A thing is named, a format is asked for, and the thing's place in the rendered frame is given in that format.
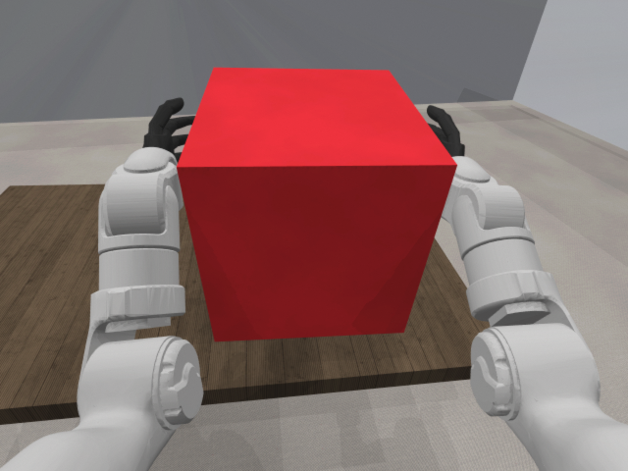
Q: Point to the robot left hand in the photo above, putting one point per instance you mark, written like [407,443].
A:
[161,127]

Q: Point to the robot right upper arm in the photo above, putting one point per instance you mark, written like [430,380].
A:
[541,380]

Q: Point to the robot right forearm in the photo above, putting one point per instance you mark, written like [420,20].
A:
[507,283]

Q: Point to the robot right hand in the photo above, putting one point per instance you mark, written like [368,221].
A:
[448,134]

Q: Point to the robot left forearm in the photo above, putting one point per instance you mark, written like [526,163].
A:
[138,243]

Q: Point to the robot left upper arm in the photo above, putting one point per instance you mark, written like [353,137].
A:
[133,395]

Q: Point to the carton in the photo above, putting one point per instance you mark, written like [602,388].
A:
[313,197]

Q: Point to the table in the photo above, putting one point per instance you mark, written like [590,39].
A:
[49,268]

